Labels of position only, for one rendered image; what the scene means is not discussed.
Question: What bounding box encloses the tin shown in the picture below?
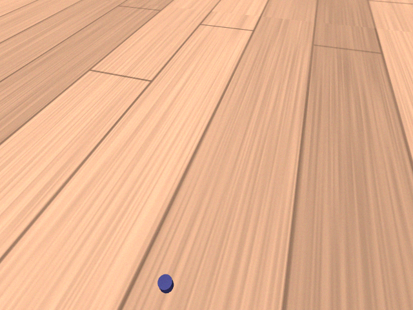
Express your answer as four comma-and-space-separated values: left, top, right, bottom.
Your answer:
157, 274, 174, 293

